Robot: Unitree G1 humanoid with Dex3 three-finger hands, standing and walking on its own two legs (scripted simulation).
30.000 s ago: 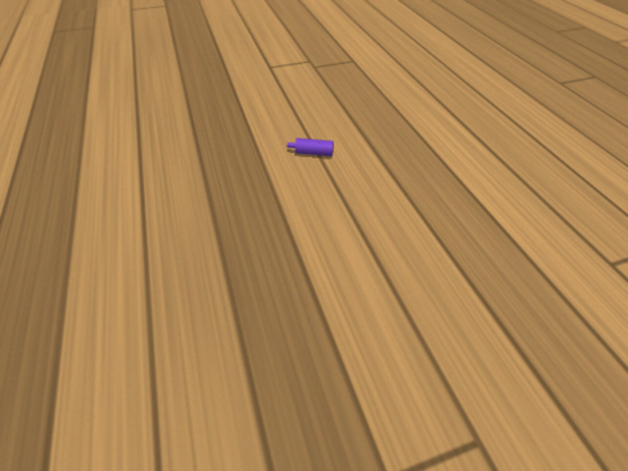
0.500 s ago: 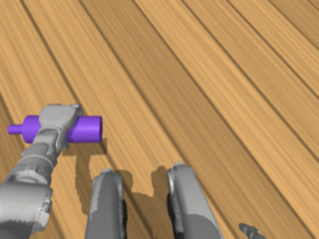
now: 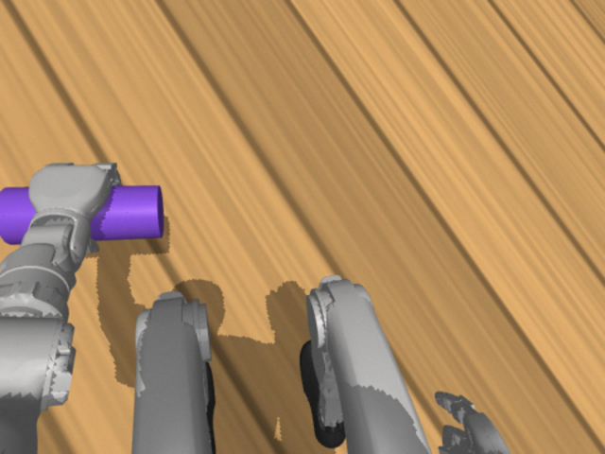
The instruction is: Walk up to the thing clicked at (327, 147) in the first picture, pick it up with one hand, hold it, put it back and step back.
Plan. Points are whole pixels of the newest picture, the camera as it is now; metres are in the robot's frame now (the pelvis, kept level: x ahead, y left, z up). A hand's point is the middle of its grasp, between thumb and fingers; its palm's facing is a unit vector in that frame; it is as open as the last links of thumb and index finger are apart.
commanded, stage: crouch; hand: left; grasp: from above
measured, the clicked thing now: (71, 214) +0.44 +0.28 -0.18
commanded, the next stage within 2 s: lower in 0.54 s
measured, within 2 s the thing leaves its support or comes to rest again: neither
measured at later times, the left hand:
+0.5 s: hand (99, 220) +0.44 +0.26 -0.23, palm faces -0.47 -0.01 -0.88, open 10.9 cm
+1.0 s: hand (108, 227) +0.45 +0.26 -0.28, palm faces -0.48 -0.02 -0.88, open 10.9 cm
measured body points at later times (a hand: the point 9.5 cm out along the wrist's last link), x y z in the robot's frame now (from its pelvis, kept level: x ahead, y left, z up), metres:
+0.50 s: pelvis -0.01 +0.00 -0.06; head +0.23 +0.05 +0.32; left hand +0.46 +0.26 -0.17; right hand +0.04 -0.27 -0.17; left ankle +0.07 +0.12 -0.38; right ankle +0.08 -0.13 -0.38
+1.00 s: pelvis -0.01 +0.00 -0.09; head +0.24 +0.06 +0.28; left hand +0.47 +0.26 -0.23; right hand +0.04 -0.28 -0.19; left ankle +0.07 +0.12 -0.38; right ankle +0.08 -0.13 -0.38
